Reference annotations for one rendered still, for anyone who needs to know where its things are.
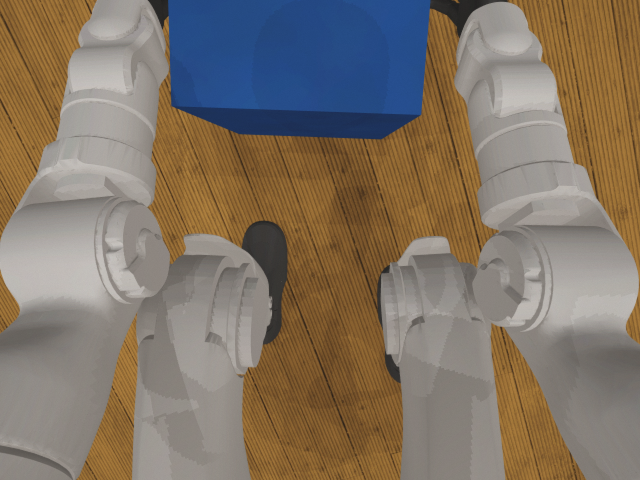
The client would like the right robot upper arm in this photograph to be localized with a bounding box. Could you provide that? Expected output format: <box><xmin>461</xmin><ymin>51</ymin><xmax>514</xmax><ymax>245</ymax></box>
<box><xmin>472</xmin><ymin>225</ymin><xmax>640</xmax><ymax>480</ymax></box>

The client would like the robot right forearm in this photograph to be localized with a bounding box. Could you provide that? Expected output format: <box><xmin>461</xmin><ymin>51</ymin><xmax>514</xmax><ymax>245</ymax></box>
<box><xmin>454</xmin><ymin>2</ymin><xmax>639</xmax><ymax>296</ymax></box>

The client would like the left robot upper arm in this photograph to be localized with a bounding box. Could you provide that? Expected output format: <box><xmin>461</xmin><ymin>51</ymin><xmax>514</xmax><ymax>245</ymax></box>
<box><xmin>0</xmin><ymin>195</ymin><xmax>170</xmax><ymax>480</ymax></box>

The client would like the robot right thigh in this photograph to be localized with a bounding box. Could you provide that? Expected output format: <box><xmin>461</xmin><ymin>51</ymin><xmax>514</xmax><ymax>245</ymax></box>
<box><xmin>381</xmin><ymin>253</ymin><xmax>506</xmax><ymax>480</ymax></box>

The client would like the robot right hand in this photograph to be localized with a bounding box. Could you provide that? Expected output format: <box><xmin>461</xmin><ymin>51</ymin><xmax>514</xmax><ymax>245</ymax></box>
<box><xmin>430</xmin><ymin>0</ymin><xmax>508</xmax><ymax>39</ymax></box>

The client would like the robot thigh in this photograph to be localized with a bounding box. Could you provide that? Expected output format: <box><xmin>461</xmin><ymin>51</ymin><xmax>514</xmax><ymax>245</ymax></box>
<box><xmin>381</xmin><ymin>253</ymin><xmax>506</xmax><ymax>480</ymax></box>
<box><xmin>132</xmin><ymin>255</ymin><xmax>266</xmax><ymax>480</ymax></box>

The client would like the robot left thigh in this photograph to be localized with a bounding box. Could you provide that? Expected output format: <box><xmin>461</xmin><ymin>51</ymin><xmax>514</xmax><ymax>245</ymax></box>
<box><xmin>132</xmin><ymin>255</ymin><xmax>266</xmax><ymax>480</ymax></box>

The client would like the robot left hand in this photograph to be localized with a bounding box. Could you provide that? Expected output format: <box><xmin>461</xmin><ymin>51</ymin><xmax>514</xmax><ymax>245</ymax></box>
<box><xmin>148</xmin><ymin>0</ymin><xmax>169</xmax><ymax>30</ymax></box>

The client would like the robot left forearm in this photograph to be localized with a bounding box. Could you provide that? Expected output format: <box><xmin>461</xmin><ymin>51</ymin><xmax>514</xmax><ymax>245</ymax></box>
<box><xmin>0</xmin><ymin>0</ymin><xmax>169</xmax><ymax>291</ymax></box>

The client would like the carton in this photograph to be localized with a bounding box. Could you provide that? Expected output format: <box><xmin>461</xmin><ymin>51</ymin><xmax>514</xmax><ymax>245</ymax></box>
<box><xmin>168</xmin><ymin>0</ymin><xmax>430</xmax><ymax>139</ymax></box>

